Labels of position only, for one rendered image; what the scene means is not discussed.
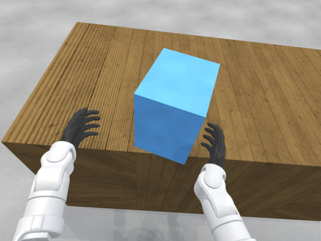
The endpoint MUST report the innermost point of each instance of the pedestal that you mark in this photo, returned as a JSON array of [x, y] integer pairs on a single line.
[[266, 99]]

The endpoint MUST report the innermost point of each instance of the robot right hand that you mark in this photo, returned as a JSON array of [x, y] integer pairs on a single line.
[[217, 151]]

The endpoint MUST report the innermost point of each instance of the right robot forearm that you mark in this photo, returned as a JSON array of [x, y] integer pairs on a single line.
[[222, 216]]

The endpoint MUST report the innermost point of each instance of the carton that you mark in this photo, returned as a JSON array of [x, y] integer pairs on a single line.
[[171, 104]]

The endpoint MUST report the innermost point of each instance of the left robot forearm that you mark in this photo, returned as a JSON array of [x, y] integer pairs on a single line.
[[43, 217]]

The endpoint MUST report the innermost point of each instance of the robot left hand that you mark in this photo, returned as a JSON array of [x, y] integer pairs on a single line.
[[74, 131]]

